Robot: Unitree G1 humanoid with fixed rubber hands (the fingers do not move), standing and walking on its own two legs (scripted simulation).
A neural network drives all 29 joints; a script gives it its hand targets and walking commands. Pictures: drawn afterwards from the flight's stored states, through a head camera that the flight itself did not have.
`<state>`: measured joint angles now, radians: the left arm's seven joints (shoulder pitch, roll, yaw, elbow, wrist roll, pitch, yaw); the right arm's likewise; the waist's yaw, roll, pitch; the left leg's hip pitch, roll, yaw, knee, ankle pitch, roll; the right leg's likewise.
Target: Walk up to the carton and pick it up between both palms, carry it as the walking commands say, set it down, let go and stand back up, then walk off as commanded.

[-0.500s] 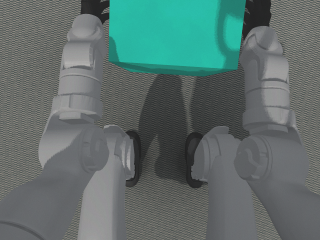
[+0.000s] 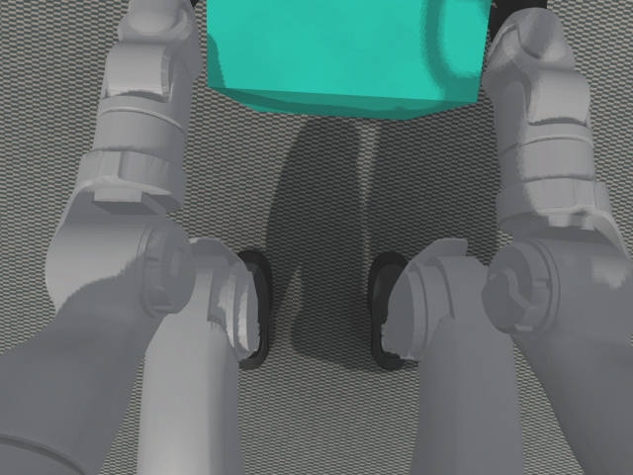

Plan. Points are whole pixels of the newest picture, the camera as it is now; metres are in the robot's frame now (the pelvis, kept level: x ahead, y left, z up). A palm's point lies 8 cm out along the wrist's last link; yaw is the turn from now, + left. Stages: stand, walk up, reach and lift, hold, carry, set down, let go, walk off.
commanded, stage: set down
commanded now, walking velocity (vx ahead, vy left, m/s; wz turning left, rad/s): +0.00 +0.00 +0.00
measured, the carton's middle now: out of the picture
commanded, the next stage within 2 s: none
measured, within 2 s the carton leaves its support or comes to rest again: rests again in 0.44 s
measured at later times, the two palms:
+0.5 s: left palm (182, 2) +0.55 +0.15 -0.17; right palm (507, 17) +0.54 -0.17 -0.15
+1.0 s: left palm (187, 1) +0.55 +0.14 -0.17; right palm (509, 21) +0.54 -0.18 -0.17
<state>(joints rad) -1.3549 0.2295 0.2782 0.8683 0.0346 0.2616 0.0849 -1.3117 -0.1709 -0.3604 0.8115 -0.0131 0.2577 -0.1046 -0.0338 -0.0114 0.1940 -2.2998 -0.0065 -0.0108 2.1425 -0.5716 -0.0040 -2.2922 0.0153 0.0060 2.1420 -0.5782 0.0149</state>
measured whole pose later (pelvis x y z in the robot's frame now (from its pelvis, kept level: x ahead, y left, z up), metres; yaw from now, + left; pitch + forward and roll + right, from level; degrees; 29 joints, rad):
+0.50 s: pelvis +0.00 +0.00 -0.01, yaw +0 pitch +41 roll +0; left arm -1.40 0.27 0.23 0.95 0.01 0.24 0.08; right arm -1.38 -0.21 -0.34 0.90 -0.01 0.24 -0.08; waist -0.04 -0.02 0.25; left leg -2.32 -0.01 -0.01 2.18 -0.57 0.00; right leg -2.31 0.03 0.01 2.18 -0.57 0.02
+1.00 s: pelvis +0.00 +0.00 -0.02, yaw +0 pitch +39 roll +0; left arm -1.44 0.26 0.26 0.99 0.05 0.22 0.02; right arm -1.39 -0.25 -0.36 0.95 0.00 0.21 -0.06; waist -0.02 -0.02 0.27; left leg -2.32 -0.01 -0.02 2.21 -0.57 -0.01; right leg -2.32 0.04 0.01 2.21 -0.57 0.02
